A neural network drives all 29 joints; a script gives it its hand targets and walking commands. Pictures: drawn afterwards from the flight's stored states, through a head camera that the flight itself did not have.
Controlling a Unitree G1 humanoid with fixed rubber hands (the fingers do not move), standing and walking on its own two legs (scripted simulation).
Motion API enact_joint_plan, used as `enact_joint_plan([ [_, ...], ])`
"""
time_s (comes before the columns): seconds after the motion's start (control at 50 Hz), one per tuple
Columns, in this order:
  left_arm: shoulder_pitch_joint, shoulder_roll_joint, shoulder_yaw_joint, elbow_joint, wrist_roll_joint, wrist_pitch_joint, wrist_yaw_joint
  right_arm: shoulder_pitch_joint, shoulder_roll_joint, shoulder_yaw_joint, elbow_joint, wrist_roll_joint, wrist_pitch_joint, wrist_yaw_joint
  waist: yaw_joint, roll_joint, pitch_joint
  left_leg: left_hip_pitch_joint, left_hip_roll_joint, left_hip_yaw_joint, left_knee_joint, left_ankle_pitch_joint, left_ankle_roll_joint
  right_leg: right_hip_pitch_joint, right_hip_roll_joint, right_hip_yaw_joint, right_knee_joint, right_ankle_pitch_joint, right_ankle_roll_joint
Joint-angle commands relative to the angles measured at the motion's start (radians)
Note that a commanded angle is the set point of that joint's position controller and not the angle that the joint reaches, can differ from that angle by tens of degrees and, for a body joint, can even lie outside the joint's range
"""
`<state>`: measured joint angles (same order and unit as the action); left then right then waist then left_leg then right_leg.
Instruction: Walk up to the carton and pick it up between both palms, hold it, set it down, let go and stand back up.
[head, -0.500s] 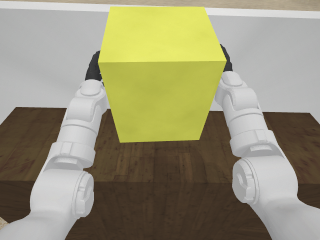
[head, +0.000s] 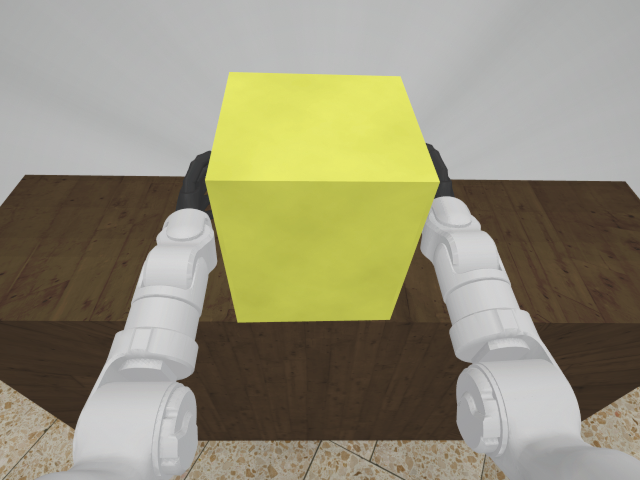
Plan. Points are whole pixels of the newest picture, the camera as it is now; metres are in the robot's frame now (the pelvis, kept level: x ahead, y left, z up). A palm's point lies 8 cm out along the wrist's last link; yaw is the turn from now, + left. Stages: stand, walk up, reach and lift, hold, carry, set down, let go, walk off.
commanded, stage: reach and lift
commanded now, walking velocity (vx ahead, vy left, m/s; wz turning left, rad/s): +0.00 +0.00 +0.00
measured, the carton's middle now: (315, 204) +0.44 +0.02 +0.13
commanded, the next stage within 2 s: hold in 0.50 s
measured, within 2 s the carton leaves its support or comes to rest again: neither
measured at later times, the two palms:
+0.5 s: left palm (208, 193) +0.44 +0.16 +0.15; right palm (446, 195) +0.45 -0.14 +0.14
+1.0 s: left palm (166, 94) +0.40 +0.16 +0.30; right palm (505, 75) +0.41 -0.14 +0.32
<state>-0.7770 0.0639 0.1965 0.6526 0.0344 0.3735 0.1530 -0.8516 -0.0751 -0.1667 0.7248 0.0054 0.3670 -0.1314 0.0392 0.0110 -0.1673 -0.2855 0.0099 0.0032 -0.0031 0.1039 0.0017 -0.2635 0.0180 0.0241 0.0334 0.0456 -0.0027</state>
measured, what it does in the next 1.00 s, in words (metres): stands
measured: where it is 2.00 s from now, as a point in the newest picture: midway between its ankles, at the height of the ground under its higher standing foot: outside the picture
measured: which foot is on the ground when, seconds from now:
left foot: down 0.00-1.00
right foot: down 0.00-1.00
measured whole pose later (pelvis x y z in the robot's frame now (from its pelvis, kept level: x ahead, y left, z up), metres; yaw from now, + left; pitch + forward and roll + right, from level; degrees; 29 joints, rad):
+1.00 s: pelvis +0.02 +0.01 +0.00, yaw +1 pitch +0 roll +0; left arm -1.05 0.07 0.27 0.75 0.09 0.58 0.15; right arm -1.12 -0.13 -0.33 0.84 -0.09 0.56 -0.08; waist -0.01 -0.02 -0.22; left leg -0.10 -0.01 -0.01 0.12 -0.02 0.01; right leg -0.06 0.00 0.01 0.14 -0.07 0.00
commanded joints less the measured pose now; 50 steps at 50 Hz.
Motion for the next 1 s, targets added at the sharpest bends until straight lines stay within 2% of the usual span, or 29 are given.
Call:
enact_joint_plan([
  [0.0,-1.181,-0.659,-0.491,-0.397,-0.238,-0.117,-0.131,-1.040,0.689,0.433,-0.321,0.157,-0.098,0.100,-0.019,-0.062,-0.891,0.322,-0.031,0.002,0.162,-0.023,0.020,0.212,0.005,-0.022,0.125,0.000,0.000],
  [0.02,-1.175,-0.620,-0.489,-0.354,-0.235,-0.096,-0.123,-0.994,0.662,0.384,-0.263,0.139,-0.075,0.089,-0.045,-0.017,-0.798,0.281,-0.029,0.010,0.148,-0.120,0.013,0.169,-0.002,-0.020,0.113,-0.076,-0.007],
  [0.04,-1.157,-0.589,-0.461,-0.332,-0.216,-0.074,-0.115,-0.970,0.652,0.355,-0.192,0.130,-0.044,0.081,-0.053,-0.037,-0.697,0.242,-0.025,0.005,0.143,-0.181,0.010,0.126,-0.002,-0.028,0.111,-0.146,-0.013],
  [0.08,-1.040,-0.559,-0.349,-0.156,-0.168,-0.010,-0.109,-0.886,0.595,0.243,-0.073,0.079,0.017,0.081,-0.061,-0.043,-0.525,0.241,-0.024,0.015,0.141,-0.247,0.022,0.039,0.001,-0.045,0.094,-0.242,-0.016],
  [0.12,-0.920,-0.497,-0.222,-0.006,-0.098,0.048,-0.112,-0.773,0.486,0.111,0.061,0.021,0.064,0.083,-0.060,0.027,-0.290,0.194,-0.026,0.021,0.123,-0.323,0.018,-0.007,-0.001,-0.063,0.072,-0.306,-0.024],
  [0.14,-0.837,-0.452,-0.131,0.099,-0.038,0.070,-0.113,-0.718,0.427,0.025,0.130,-0.025,0.083,0.084,-0.056,0.061,-0.227,0.206,-0.031,0.030,0.113,-0.311,0.023,-0.010,-0.011,-0.059,0.060,-0.286,-0.021],
  [0.2,-0.706,-0.313,0.046,0.211,0.057,0.108,-0.123,-0.616,0.284,-0.115,0.250,-0.108,0.119,0.114,-0.046,0.009,0.023,0.199,-0.031,0.011,0.087,-0.301,0.008,0.020,0.000,-0.062,0.028,-0.266,-0.030],
  [0.22,-0.686,-0.250,0.084,0.222,0.087,0.105,-0.115,-0.578,0.246,-0.149,0.282,-0.131,0.123,0.120,-0.042,0.009,0.065,0.217,-0.021,0.009,0.086,-0.238,0.006,0.038,0.002,-0.077,0.029,-0.222,-0.026],
  [0.24,-0.668,-0.199,0.124,0.222,0.101,0.107,-0.110,-0.574,0.212,-0.166,0.291,-0.129,0.124,0.128,-0.015,0.002,0.103,0.235,-0.026,0.015,0.083,-0.212,0.003,0.044,0.003,-0.070,0.017,-0.192,-0.024],
  [0.26,-0.667,-0.175,0.127,0.224,0.108,0.105,-0.109,-0.562,0.188,-0.174,0.302,-0.133,0.122,0.137,-0.022,-0.007,0.086,0.243,-0.025,0.019,0.083,-0.172,0.007,0.063,0.005,-0.066,0.030,-0.139,-0.015],
  [0.3,-0.700,-0.153,0.109,0.145,0.108,0.092,-0.106,-0.557,0.208,-0.172,0.296,-0.104,0.105,0.152,-0.004,-0.012,0.045,0.259,-0.018,0.002,0.074,-0.033,0.002,0.156,0.004,-0.048,0.029,0.003,-0.018],
  [0.34,-0.685,-0.175,0.083,0.052,0.096,0.068,-0.105,-0.561,0.212,-0.142,0.172,-0.093,0.073,0.158,-0.002,-0.024,-0.123,0.349,-0.027,-0.003,0.086,0.137,0.002,0.227,0.010,-0.033,0.048,0.183,-0.002],
  [0.36,-0.690,-0.198,0.049,-0.006,0.083,0.053,-0.104,-0.592,0.232,-0.114,0.105,-0.068,0.056,0.161,-0.006,0.001,-0.206,0.387,-0.030,-0.009,0.102,0.229,0.005,0.271,0.014,-0.022,0.060,0.275,-0.005],
  [0.4,-0.741,-0.331,-0.045,-0.124,0.036,0.030,-0.114,-0.652,0.346,-0.011,-0.036,-0.023,0.022,0.173,-0.002,-0.017,-0.449,0.481,-0.031,-0.019,0.122,0.422,-0.003,0.348,0.014,-0.007,0.094,0.475,0.007],
  [0.46,-0.780,-0.533,-0.219,-0.293,-0.029,-0.012,-0.142,-0.682,0.527,0.170,-0.252,0.033,-0.027,0.181,-0.019,-0.010,-0.697,0.546,-0.034,-0.029,0.154,0.596,-0.008,0.392,0.008,0.006,0.094,0.618,0.003],
  [0.5,-0.807,-0.651,-0.336,-0.363,-0.099,-0.041,-0.152,-0.790,0.637,0.316,-0.429,0.080,-0.063,0.172,-0.023,-0.018,-0.844,0.591,-0.037,-0.038,0.151,0.608,0.012,0.390,0.004,0.009,0.120,0.687,0.022],
  [0.58,-0.919,-0.753,-0.548,-0.550,-0.205,-0.109,-0.130,-0.894,0.746,0.535,-0.603,0.166,-0.117,0.132,-0.031,-0.062,-1.049,0.586,-0.031,-0.039,0.182,0.550,0.017,0.383,-0.006,0.018,0.165,0.637,0.031],
  [0.62,-0.935,-0.777,-0.616,-0.581,-0.266,-0.127,-0.106,-0.957,0.748,0.610,-0.705,0.205,-0.126,0.101,-0.031,-0.108,-1.122,0.504,-0.026,-0.045,0.171,0.447,0.024,0.421,-0.005,0.016,0.189,0.569,0.027],
  [0.64,-0.969,-0.752,-0.621,-0.602,-0.278,-0.129,-0.096,-0.987,0.749,0.621,-0.726,0.217,-0.124,0.087,-0.036,-0.102,-1.101,0.447,-0.033,-0.035,0.166,0.362,0.034,0.409,-0.010,0.014,0.207,0.540,0.040],
  [0.68,-1.029,-0.686,-0.687,-0.651,-0.331,-0.110,-0.063,-0.943,0.733,0.608,-0.639,0.249,-0.086,0.059,-0.056,-0.079,-0.987,0.380,-0.028,-0.029,0.162,0.229,0.026,0.337,-0.009,-0.001,0.202,0.369,0.027],
  [0.72,-1.055,-0.628,-0.658,-0.637,-0.330,-0.056,-0.044,-0.832,0.691,0.507,-0.479,0.227,-0.022,0.037,-0.077,-0.013,-0.782,0.352,-0.027,-0.012,0.163,0.046,0.012,0.182,-0.014,-0.013,0.141,0.101,-0.002],
  [0.74,-1.001,-0.588,-0.604,-0.558,-0.319,-0.020,-0.035,-0.750,0.635,0.448,-0.369,0.196,0.019,0.028,-0.080,0.000,-0.624,0.312,-0.023,-0.002,0.153,-0.070,0.013,0.114,-0.011,-0.014,0.111,-0.031,-0.010],
  [0.78,-0.834,-0.533,-0.468,-0.365,-0.234,0.070,-0.032,-0.647,0.528,0.315,-0.220,0.142,0.091,0.031,-0.055,0.069,-0.362,0.231,-0.011,0.000,0.129,-0.195,0.010,0.043,-0.014,-0.036,0.068,-0.203,-0.032],
  [0.82,-0.628,-0.453,-0.275,-0.101,-0.100,0.153,-0.045,-0.552,0.417,0.156,-0.063,0.070,0.152,0.058,-0.038,0.100,-0.139,0.220,-0.018,0.011,0.107,-0.271,-0.004,-0.003,-0.010,-0.052,0.059,-0.257,-0.038],
  [0.84,-0.573,-0.423,-0.191,-0.013,-0.063,0.184,-0.054,-0.514,0.353,0.084,0.003,0.010,0.175,0.076,-0.050,0.045,-0.053,0.232,-0.013,-0.002,0.097,-0.299,-0.005,-0.020,0.000,-0.069,0.043,-0.268,-0.031],
  [0.88,-0.520,-0.307,-0.050,0.094,0.013,0.221,-0.067,-0.432,0.215,-0.068,0.127,-0.063,0.208,0.102,-0.071,0.036,0.096,0.238,-0.019,-0.006,0.074,-0.291,-0.010,0.008,-0.002,-0.066,0.014,-0.244,-0.029],
  [0.9,-0.565,-0.230,-0.016,0.093,0.018,0.224,-0.070,-0.416,0.150,-0.093,0.193,-0.091,0.216,0.115,-0.070,0.003,0.158,0.249,-0.016,-0.007,0.088,-0.302,-0.016,-0.001,0.009,-0.063,0.022,-0.257,-0.036],
  [0.92,-0.582,-0.214,0.006,0.105,0.027,0.228,-0.076,-0.425,0.130,-0.118,0.208,-0.091,0.216,0.125,-0.060,0.048,0.173,0.264,-0.019,0.000,0.087,-0.294,-0.020,0.001,0.017,-0.066,0.017,-0.246,-0.033],
  [0.98,-0.648,-0.177,0.076,0.108,0.053,0.213,-0.085,-0.527,0.092,-0.156,0.204,-0.092,0.198,0.153,-0.044,0.008,0.186,0.250,-0.024,0.004,0.106,-0.226,-0.031,0.046,0.016,-0.070,0.038,-0.189,-0.018],
])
